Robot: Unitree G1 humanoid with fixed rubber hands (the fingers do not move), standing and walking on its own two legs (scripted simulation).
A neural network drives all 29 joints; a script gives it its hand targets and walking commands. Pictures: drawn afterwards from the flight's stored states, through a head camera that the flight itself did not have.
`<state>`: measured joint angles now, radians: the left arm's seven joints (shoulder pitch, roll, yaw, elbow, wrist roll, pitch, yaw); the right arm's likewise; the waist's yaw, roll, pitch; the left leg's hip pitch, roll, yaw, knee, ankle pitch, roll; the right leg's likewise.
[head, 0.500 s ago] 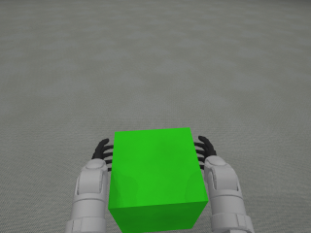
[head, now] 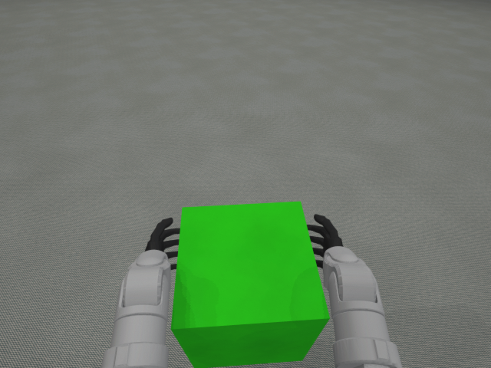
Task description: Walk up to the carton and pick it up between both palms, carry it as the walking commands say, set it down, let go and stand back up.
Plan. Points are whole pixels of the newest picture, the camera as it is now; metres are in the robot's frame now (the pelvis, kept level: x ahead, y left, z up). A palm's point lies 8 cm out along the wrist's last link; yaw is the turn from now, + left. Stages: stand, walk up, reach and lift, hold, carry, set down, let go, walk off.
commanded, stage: hold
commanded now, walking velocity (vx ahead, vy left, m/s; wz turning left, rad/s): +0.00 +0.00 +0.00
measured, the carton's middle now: (245, 288) +0.28 +0.00 -0.03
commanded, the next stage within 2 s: carry in 0.52 s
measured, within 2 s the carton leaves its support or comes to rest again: neither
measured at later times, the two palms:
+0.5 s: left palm (157, 260) +0.28 +0.15 +0.05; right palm (333, 256) +0.28 -0.15 +0.05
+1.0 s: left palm (92, 223) +0.33 +0.25 +0.10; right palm (263, 190) +0.40 -0.04 +0.10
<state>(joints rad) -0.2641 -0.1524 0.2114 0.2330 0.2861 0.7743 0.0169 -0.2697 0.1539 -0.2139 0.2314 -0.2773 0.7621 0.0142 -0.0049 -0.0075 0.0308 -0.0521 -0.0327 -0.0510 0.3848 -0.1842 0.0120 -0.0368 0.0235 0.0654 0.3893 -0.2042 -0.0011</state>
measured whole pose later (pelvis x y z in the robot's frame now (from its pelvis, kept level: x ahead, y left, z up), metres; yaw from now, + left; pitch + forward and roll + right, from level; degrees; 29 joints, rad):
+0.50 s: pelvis +0.00 +0.00 +0.00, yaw +0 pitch -8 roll +0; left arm -0.26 -0.15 0.20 0.22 0.28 0.78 0.02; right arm -0.26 0.15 -0.21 0.22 -0.27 0.76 0.01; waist 0.00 -0.01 0.03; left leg -0.06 -0.03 -0.05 0.38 -0.18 0.01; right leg -0.05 0.02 0.07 0.39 -0.21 0.00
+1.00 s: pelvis +0.12 +0.04 +0.01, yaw +15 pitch +6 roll -1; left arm -0.01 -0.13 0.06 -0.49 0.07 1.14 0.13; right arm -0.02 0.13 -0.04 -0.48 -0.06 1.13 -0.11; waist -0.01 0.01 -0.14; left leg -0.17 -0.05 -0.01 0.29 -0.23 0.08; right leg -0.55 -0.08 -0.07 0.75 -0.31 0.05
